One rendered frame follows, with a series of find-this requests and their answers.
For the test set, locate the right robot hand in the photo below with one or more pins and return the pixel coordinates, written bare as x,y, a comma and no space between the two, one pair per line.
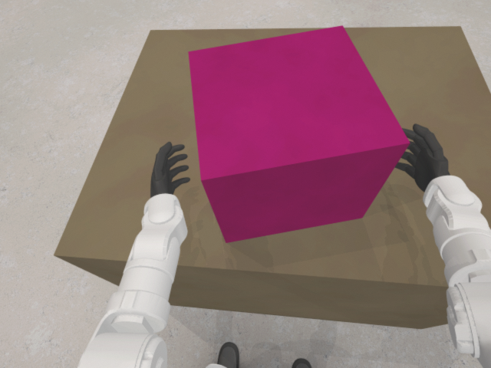
427,160

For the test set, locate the robot left upper arm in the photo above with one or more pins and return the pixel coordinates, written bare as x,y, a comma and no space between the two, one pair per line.
125,350

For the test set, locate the right robot forearm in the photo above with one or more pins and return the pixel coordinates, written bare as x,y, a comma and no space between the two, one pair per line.
461,232

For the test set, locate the left robot hand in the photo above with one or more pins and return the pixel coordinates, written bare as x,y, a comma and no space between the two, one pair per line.
161,179

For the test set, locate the pedestal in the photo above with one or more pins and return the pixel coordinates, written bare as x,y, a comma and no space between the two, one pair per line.
382,269

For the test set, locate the robot left foot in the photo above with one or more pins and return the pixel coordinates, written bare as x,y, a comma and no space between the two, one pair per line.
229,355

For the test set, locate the left robot forearm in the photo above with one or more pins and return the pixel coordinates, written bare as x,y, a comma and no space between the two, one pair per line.
140,304

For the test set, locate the robot right upper arm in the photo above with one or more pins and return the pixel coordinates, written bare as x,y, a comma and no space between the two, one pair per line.
469,319

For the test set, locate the carton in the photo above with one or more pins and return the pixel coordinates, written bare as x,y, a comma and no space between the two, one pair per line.
292,132

